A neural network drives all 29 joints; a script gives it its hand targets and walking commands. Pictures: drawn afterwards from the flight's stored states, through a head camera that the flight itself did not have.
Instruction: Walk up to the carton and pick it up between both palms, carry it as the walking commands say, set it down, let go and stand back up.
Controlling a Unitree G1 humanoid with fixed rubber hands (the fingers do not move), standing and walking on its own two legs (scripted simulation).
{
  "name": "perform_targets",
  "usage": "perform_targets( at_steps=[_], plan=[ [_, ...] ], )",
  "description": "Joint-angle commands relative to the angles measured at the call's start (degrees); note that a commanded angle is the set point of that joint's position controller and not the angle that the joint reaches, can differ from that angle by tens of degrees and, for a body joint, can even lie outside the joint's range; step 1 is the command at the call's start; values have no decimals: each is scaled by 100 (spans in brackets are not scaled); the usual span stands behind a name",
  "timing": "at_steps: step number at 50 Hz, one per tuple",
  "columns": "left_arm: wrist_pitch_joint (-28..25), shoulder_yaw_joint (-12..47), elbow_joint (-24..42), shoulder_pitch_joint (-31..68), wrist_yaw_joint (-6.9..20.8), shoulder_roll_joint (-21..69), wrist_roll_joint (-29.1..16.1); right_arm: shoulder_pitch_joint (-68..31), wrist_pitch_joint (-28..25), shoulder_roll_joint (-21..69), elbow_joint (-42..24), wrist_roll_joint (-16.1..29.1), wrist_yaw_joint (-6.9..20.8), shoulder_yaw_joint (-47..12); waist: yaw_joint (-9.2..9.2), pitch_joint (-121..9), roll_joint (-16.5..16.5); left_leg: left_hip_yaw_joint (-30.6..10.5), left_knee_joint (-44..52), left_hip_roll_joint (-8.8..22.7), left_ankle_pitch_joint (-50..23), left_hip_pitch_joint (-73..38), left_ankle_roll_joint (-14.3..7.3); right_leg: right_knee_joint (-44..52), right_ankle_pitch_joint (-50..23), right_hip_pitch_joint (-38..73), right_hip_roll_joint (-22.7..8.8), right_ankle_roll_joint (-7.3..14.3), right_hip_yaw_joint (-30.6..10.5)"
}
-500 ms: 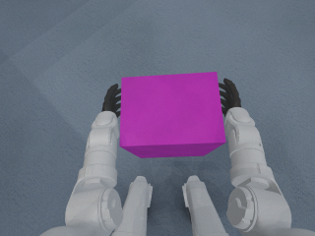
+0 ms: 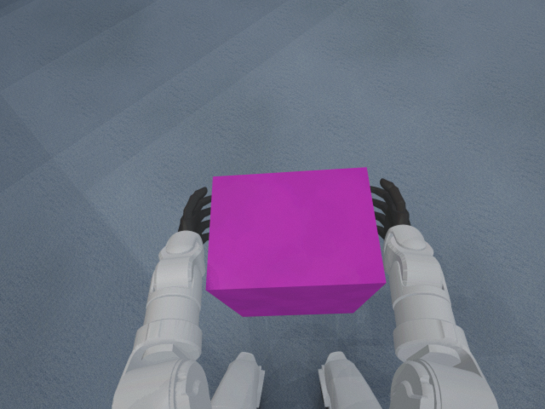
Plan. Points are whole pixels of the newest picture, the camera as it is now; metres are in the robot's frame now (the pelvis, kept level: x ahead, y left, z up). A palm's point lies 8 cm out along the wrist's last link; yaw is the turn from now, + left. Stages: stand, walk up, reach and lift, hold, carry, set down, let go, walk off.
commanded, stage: reach and lift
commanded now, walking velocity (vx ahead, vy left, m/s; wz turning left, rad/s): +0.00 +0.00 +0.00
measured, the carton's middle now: (293, 255) +0.35 +0.01 -0.10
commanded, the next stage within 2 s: none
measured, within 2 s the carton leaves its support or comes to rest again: neither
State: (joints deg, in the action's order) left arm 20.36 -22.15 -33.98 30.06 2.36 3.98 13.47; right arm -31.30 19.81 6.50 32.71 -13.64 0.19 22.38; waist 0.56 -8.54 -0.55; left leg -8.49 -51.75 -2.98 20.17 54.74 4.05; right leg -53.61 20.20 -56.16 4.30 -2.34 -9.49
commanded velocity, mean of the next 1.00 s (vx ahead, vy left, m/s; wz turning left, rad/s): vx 0.00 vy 0.00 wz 0.00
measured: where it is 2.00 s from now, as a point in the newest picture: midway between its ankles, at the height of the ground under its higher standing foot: outside the picture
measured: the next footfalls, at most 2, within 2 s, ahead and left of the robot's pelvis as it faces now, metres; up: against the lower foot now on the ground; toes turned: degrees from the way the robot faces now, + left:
none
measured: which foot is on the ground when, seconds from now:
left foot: down 0.00-1.00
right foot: down 0.00-1.00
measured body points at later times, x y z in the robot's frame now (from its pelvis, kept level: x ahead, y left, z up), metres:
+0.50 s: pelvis +0.01 +0.01 +0.04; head +0.07 +0.01 +0.49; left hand +0.35 +0.17 +0.02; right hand +0.36 -0.15 +0.02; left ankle +0.04 +0.16 -0.68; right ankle +0.04 -0.13 -0.68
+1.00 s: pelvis +0.02 +0.01 +0.06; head +0.01 +0.01 +0.51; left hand +0.33 +0.17 +0.08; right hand +0.34 -0.15 +0.09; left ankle +0.04 +0.16 -0.68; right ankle +0.04 -0.13 -0.68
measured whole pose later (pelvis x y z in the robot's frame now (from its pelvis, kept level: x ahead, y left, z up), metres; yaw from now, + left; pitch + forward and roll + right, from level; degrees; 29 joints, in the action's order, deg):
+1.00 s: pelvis +0.02 +0.01 +0.06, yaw +1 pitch +0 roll +0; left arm 35.6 -14.4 -20.9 16.8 2.9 5.6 13.5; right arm -18.0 35.4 7.6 19.2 -14.5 2.3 16.4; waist -1.0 -2.6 0.2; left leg -9.5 -24.9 -1.3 11.9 12.9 2.4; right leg -25.3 12.1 -13.1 1.5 -1.8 -8.1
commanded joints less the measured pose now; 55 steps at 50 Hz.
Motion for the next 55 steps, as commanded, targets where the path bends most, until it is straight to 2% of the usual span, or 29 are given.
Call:
perform_targets(
  at_steps=[1, 3, 4, 5, 7, 10, 11, 12, 13, 14, 19, 21, 23, 25, 28, 29, 31, 32, 33, 35, 37, 42, 44, 45, 46, 49, 50, 52, 55],
  plan=[
    [-62, 3149, 38, 2954, 1396, 6020, -697, -2672, -5, 5899, -3, 761, 1308, -3353, 60, -3447, -113, 788, 799, -490, -1658, -1944, -345, 1045, -1778, 2644, 337, -37, 688],
    [-93, 3349, 295, 2879, 1414, 6131, -766, -2515, -25, 5973, -156, 836, 1292, -3502, 33, -3699, -119, 730, 831, -473, -1992, -2235, -344, 1133, -2069, 2805, 328, -42, 627],
    [-110, 3530, 548, 3221, 1418, 6069, -911, -2468, -14, 5886, -111, 821, 1315, -3425, -125, -3721, -26, 707, 894, -465, -1923, -2332, -342, 1121, -1999, 2720, 356, -9, 708],
    [-116, 3560, 510, 3149, 1393, 6200, -940, -2649, -29, 5929, -256, 950, 1322, -3685, 38, -3757, 40, 691, 959, -466, -1943, -2509, -336, 1200, -1941, 2834, 313, -17, 680],
    [-94, 3584, 667, 3077, 1370, 6072, -900, -2408, 39, 5980, -138, 819, 1366, -3530, -51, -3505, -110, 671, 1102, -432, -1922, -2546, -314, 1322, -1916, 2834, 352, -14, 710],
    [44, 3453, 298, 2633, 1329, 6194, -738, -2297, 121, 5786, -99, 792, 1429, -3470, -13, -3056, 161, 653, 1376, -443, -1688, -2709, -296, 1480, -1614, 2819, 309, 44, 772],
    [51, 3564, 395, 2945, 1308, 6297, -824, -2478, 99, 5727, -147, 825, 1455, -3447, -122, -3167, 236, 617, 1408, -405, -1503, -2854, -287, 1477, -1402, 2811, 315, 99, 786],
    [107, 3533, 308, 2761, 1287, 6370, -760, -2421, 140, 5734, -105, 852, 1513, -3408, -61, -3157, 305, 587, 1481, -407, -1539, -3010, -252, 1516, -1379, 2837, 332, 103, 833],
    [179, 3477, 203, 2585, 1276, 6404, -689, -2262, 187, 5614, -22, 763, 1546, -3289, -191, -2954, 436, 594, 1558, -384, -1525, -3050, -213, 1606, -1359, 2758, 329, 144, 859],
    [207, 3413, 108, 2375, 1278, 6387, -642, -2328, 200, 5621, -132, 768, 1565, -3372, -24, -2800, 373, 604, 1636, -388, -1628, -3111, -244, 1648, -1465, 2840, 292, 123, 838],
    [327, 3507, 350, 2504, 1262, 6373, -804, -2101, 410, 5611, 12, 745, 1663, -3295, -252, -2529, 168, 581, 1958, -329, -1633, -3529, -229, 1985, -1474, 3204, 318, 123, 882],
    [329, 3475, 495, 2500, 1246, 6313, -834, -2217, 445, 5612, -181, 779, 1691, -3393, -153, -2479, -23, 561, 2036, -324, -1714, -3581, -248, 2080, -1534, 3367, 320, 95, 871],
    [352, 3475, 589, 2390, 1212, 6404, -849, -2205, 445, 5717, -333, 877, 1709, -3522, -28, -2631, 78, 558, 2101, -327, -1915, -3715, -256, 2178, -1695, 3645, 297, 122, 818],
    [434, 3561, 578, 2145, 1210, 6391, -916, -2166, 509, 5671, -559, 937, 1676, -3697, -21, -2556, -76, 574, 2211, -338, -2139, -3882, -273, 2284, -1950, 3932, 294, 72, 850],
    [533, 3444, 631, 1978, 1196, 6136, -793, -1781, 660, 5650, -363, 790, 1639, -3534, -74, -2105, -77, 588, 2362, -316, -2050, -3986, -305, 2486, -1888, 3982, 268, 74, 806],
    [538, 3696, 969, 2138, 1187, 6219, -938, -1610, 709, 5763, -409, 839, 1625, -3662, -122, -2299, 3, 599, 2396, -330, -2168, -4170, -277, 2537, -2028, 4190, 312, 90, 813],
    [668, 3536, 812, 2104, 1212, 5942, -800, -1442, 804, 5642, -196, 698, 1617, -3357, -168, -1756, 10, 631, 2521, -330, -1793, -3966, -269, 2698, -1799, 4202, 258, 101, 798],
    [692, 3563, 813, 2123, 1206, 6035, -839, -1487, 812, 5605, -307, 757, 1608, -3488, -142, -1650, 54, 634, 2547, -343, -1865, -4008, -283, 2707, -1863, 4208, 237, 105, 781],
    [738, 3929, 1105, 2171, 1213, 6219, -980, -1445, 848, 5765, -582, 832, 1601, -3660, -268, -1841, 121, 601, 2607, -345, -1987, -4315, -263, 2749, -1991, 4403, 277, 104, 836],
    [857, 3831, 986, 1893, 1235, 6199, -908, -1586, 930, 5767, -862, 916, 1564, -3782, -148, -1761, 198, 638, 2651, -375, -1932, -4394, -281, 2862, -1997, 4670, 229, 75, 765],
    [894, 3750, 1062, 2053, 1279, 6081, -937, -1824, 1036, 5869, -897, 997, 1567, -3830, -60, -1506, 13, 656, 2683, -378, -1688, -4189, -347, 2909, -1802, 4642, 198, 20, 739],
    [1079, 4068, 1541, 2133, 1359, 6025, -1194, -1717, 1270, 5936, -1228, 1173, 1518, -4122, -112, -1635, -117, 666, 2778, -427, -1723, -4551, -342, 3085, -1852, 4993, 175, -25, 722],
    [1179, 4036, 1689, 1997, 1315, 5981, -1165, -1498, 1426, 5906, -1132, 1090, 1525, -4014, -130, -1287, -115, 602, 2922, -374, -1759, -4567, -311, 3114, -1871, 4975, 203, 13, 758],
    [1230, 4277, 1862, 2007, 1313, 6188, -1278, -1501, 1412, 5955, -1401, 1217, 1518, -4269, -157, -1659, 132, 602, 2914, -403, -1964, -4896, -287, 3140, -2035, 5145, 205, 50, 758],
    [1314, 4143, 1671, 1833, 1314, 6054, -1225, -1494, 1500, 5790, -1397, 1138, 1516, -4150, -141, -1329, -44, 589, 2956, -399, -1961, -4820, -296, 3188, -2032, 5041, 190, 36, 794],
    [1487, 4490, 2056, 1721, 1281, 6088, -1398, -1376, 1648, 5780, -1735, 1294, 1548, -4363, -163, -1513, 24, 522, 3061, -341, -2237, -5283, -242, 3253, -2262, 5261, 209, 76, 776],
    [1582, 4217, 1781, 1494, 1274, 5984, -1270, -1261, 1751, 5565, -1551, 1183, 1539, -4155, -107, -1069, -10, 543, 3138, -362, -2005, -5041, -246, 3323, -2040, 5206, 209, 87, 814],
    [1718, 4254, 1803, 1709, 1249, 6021, -1368, -1146, 1844, 5402, -1462, 1149, 1537, -4030, -266, -813, 147, 504, 3237, -321, -1858, -4995, -230, 3368, -1927, 5229, 194, 155, 762],
    [1823, 4345, 2054, 1822, 1252, 5997, -1412, -1334, 1948, 5346, -1702, 1246, 1567, -4107, -280, -624, 149, 440, 3398, -295, -1587, -5095, -224, 3470, -1665, 5296, 178, 174, 768]
  ],
)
